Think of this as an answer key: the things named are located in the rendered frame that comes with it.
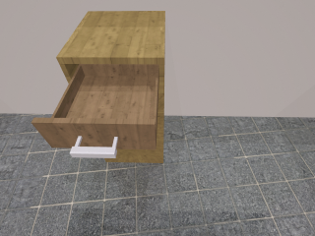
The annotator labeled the handle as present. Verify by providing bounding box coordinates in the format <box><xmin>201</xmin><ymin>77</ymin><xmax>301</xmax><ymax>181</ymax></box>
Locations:
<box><xmin>70</xmin><ymin>136</ymin><xmax>118</xmax><ymax>158</ymax></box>

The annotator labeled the drawer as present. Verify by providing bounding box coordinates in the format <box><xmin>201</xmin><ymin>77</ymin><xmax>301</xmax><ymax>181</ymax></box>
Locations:
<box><xmin>31</xmin><ymin>64</ymin><xmax>159</xmax><ymax>150</ymax></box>

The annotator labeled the cabinet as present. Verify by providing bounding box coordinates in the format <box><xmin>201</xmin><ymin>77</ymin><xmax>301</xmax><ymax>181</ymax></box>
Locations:
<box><xmin>56</xmin><ymin>11</ymin><xmax>165</xmax><ymax>163</ymax></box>

